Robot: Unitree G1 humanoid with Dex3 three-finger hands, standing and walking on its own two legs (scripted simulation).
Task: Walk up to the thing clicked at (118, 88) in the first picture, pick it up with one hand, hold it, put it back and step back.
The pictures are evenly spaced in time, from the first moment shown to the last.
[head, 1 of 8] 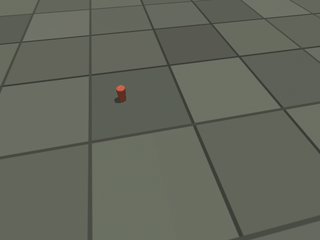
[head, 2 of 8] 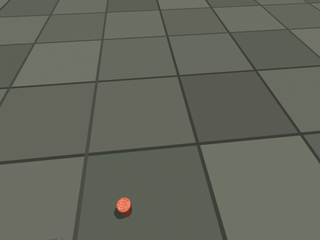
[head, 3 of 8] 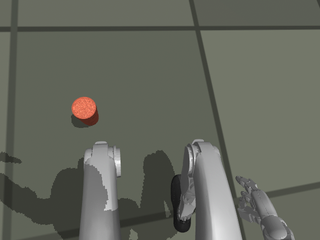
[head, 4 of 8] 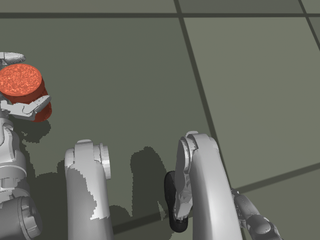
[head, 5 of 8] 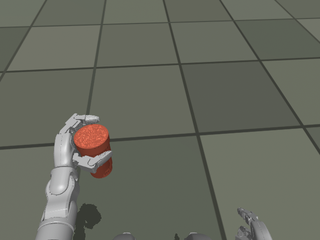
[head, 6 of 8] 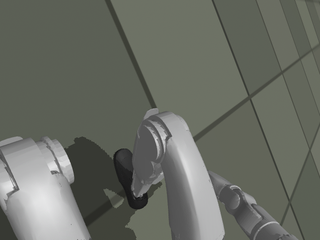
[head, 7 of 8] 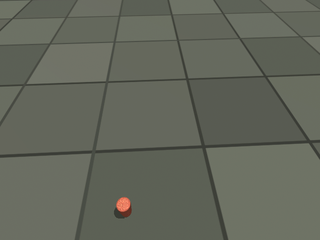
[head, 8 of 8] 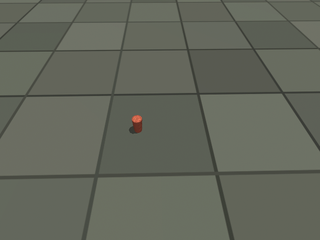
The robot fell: no
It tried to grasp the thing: yes
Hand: left
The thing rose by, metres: 0.69
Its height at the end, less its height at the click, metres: +0.00
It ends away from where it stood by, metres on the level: 0.02
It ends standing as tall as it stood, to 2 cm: yes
